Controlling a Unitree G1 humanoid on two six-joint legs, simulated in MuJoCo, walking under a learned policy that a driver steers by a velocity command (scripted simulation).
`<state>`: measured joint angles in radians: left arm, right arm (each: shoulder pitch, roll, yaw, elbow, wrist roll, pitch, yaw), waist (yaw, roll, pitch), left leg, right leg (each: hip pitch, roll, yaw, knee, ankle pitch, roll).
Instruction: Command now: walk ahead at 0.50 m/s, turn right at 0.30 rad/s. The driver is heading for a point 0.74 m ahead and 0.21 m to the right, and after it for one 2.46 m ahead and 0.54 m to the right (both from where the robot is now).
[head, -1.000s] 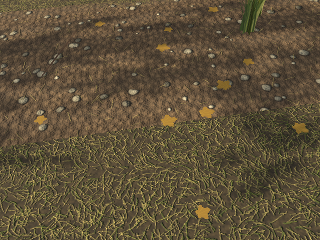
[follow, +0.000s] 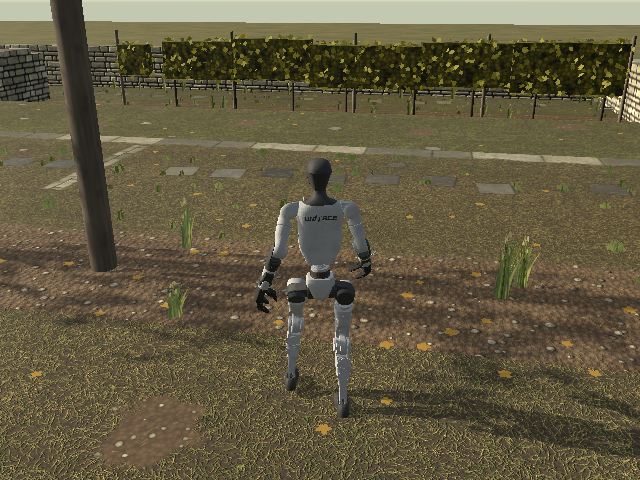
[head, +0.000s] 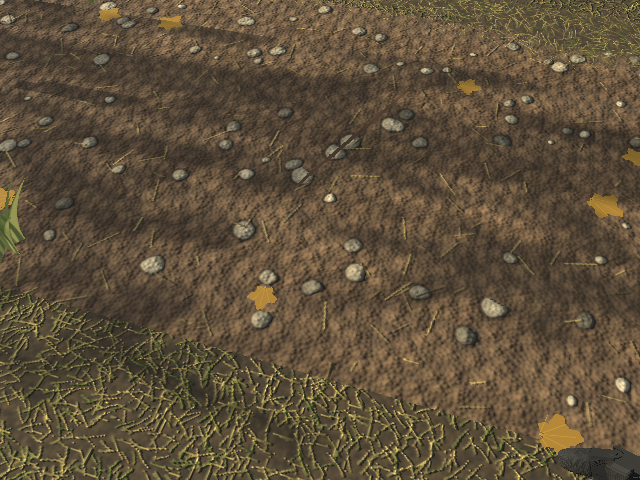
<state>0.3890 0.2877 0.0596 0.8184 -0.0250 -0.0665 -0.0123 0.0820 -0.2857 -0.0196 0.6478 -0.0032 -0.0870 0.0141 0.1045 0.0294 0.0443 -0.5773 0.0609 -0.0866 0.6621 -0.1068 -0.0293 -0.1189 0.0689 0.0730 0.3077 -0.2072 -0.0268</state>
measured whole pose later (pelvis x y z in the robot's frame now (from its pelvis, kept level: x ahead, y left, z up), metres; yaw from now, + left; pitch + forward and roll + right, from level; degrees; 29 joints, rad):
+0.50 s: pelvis +0.25 +0.02 -0.01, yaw -17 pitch +1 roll +2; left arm 0.11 0.30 0.06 0.64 -0.02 -0.02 -0.04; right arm 0.35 -0.30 -0.07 0.82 0.00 -0.08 0.00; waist -0.10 -0.04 0.04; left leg 0.04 -0.01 0.19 0.24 -0.29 0.00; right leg -0.66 -0.09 0.02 0.74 -0.03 0.00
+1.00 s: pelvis +0.50 -0.10 +0.00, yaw -35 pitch +2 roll +0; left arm 0.35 0.30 0.06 0.70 -0.02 -0.04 0.01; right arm 0.04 -0.30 -0.04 0.68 0.00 -0.09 0.01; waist 0.08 0.04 0.04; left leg -0.63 0.06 -0.11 0.60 0.05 -0.07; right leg -0.11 0.11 0.16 0.37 -0.26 -0.08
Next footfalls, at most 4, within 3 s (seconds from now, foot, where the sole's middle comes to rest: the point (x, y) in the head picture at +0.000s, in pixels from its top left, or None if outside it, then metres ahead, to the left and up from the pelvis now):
0.12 left None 0.22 0.15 -0.78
0.62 right None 0.44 -0.16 -0.78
1.12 left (426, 347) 0.78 -0.13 -0.78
1.60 right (559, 330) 0.86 -0.44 -0.78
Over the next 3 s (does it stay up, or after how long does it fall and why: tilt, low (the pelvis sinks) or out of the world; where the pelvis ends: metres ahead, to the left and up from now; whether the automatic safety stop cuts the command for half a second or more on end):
stays up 1.53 -0.36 0.00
